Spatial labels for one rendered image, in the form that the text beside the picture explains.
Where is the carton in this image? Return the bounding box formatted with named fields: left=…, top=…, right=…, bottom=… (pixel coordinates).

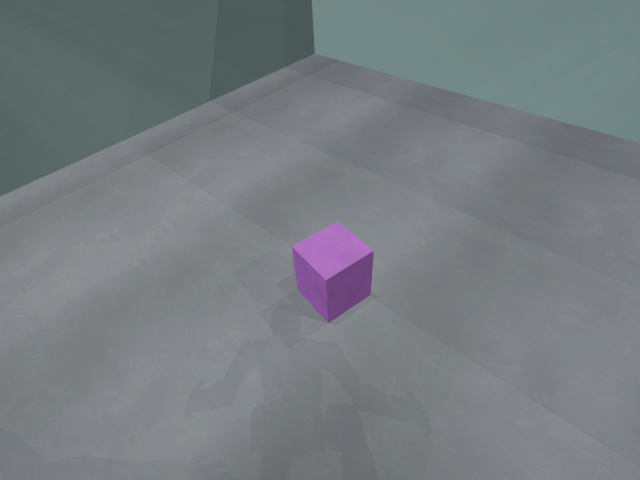
left=292, top=222, right=374, bottom=323

